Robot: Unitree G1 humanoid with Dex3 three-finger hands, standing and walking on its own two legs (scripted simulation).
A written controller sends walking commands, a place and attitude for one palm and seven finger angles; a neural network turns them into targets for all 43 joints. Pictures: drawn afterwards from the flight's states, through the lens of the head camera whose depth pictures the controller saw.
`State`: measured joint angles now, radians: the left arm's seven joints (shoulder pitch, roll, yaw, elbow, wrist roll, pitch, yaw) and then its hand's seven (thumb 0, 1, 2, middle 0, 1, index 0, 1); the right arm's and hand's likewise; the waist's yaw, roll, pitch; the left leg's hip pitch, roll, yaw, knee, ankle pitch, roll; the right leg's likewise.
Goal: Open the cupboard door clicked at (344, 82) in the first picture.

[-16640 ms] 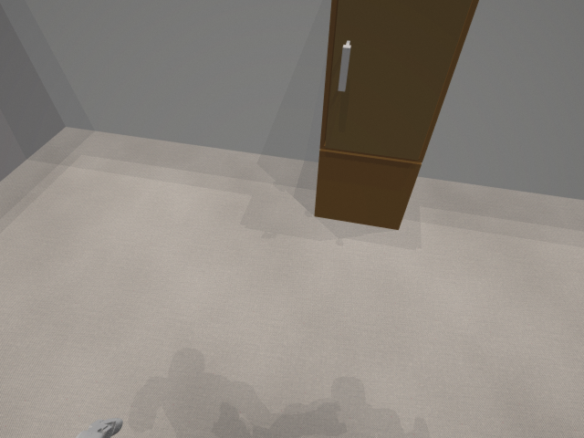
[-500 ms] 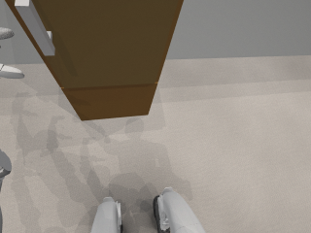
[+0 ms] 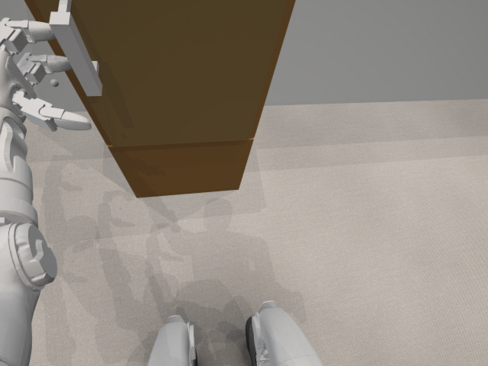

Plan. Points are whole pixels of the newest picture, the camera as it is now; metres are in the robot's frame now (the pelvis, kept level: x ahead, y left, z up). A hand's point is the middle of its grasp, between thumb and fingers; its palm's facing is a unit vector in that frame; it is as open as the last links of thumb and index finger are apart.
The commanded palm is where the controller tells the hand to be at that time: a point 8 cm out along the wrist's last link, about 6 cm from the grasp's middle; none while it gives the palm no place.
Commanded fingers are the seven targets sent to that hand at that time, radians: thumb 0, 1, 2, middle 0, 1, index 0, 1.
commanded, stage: slide the fingers in behind the handle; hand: left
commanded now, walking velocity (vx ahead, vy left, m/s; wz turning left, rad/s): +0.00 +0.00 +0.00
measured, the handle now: (80, 48) +0.59 +0.20 +0.07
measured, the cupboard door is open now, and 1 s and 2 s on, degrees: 0 0 0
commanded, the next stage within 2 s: close the thumb around the handle in 1.04 s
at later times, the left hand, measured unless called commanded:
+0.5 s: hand (88, 81) +0.54 +0.19 +0.07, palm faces +0.02 -1.00 -0.01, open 14.0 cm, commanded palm +0.52 +0.23 +0.07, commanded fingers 0.00 -0.50 0.30 -0.30 -1.20 -0.30 -1.20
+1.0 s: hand (90, 81) +0.53 +0.19 +0.07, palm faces +0.02 -1.00 -0.02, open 14.0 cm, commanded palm +0.51 +0.23 +0.07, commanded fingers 0.00 -0.50 0.30 -0.30 -1.20 -0.30 -1.20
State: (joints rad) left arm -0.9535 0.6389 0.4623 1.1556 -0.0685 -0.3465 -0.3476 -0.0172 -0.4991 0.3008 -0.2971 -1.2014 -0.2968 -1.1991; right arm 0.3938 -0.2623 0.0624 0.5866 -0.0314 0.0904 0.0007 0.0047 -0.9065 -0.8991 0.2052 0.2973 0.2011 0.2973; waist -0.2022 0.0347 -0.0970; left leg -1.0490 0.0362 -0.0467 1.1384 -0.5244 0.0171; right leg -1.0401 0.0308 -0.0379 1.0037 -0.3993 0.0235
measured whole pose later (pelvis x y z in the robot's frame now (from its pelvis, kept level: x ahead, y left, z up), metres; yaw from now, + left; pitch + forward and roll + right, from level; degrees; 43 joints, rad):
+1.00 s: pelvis +0.01 -0.01 +0.00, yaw +0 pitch +25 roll -4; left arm -0.96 0.54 0.42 1.17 -0.06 -0.39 -0.25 -0.02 -0.50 0.30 -0.30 -1.20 -0.30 -1.20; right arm 0.39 -0.26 0.05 0.60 -0.04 0.07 0.01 0.01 -0.91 -0.90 0.20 0.30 0.20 0.30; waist -0.19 0.04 -0.10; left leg -1.03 0.03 -0.04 1.13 -0.53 0.01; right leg -1.04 0.03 -0.03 1.03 -0.42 0.01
